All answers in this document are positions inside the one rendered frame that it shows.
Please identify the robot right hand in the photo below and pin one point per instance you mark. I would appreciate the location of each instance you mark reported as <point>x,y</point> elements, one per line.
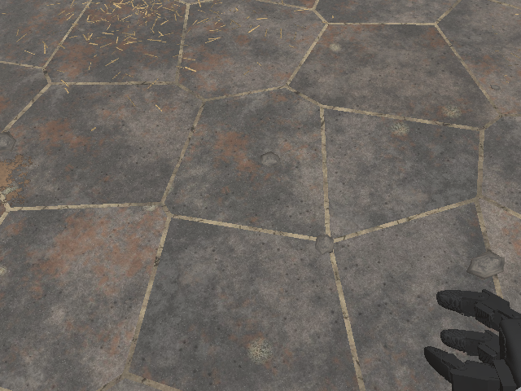
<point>500,369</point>

